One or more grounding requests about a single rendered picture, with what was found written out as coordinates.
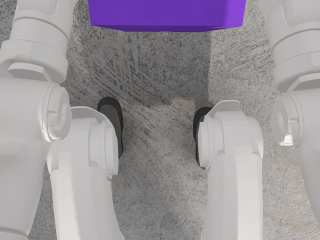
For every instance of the carton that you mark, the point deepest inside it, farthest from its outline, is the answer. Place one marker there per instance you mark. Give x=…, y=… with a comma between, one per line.
x=167, y=15

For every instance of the robot right upper arm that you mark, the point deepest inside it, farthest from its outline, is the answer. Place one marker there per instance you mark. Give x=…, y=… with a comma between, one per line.
x=295, y=122

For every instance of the robot left upper arm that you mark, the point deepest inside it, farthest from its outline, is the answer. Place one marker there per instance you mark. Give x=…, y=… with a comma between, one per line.
x=33, y=115

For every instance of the robot right forearm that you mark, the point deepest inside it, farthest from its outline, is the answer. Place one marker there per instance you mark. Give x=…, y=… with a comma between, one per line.
x=293, y=30

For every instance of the robot left forearm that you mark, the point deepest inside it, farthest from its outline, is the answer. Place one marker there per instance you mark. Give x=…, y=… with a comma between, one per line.
x=37, y=46

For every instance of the robot left thigh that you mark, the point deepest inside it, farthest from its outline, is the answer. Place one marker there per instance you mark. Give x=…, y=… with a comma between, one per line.
x=81, y=186

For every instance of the right robot foot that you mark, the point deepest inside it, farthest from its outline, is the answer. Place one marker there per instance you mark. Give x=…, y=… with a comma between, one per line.
x=199, y=117

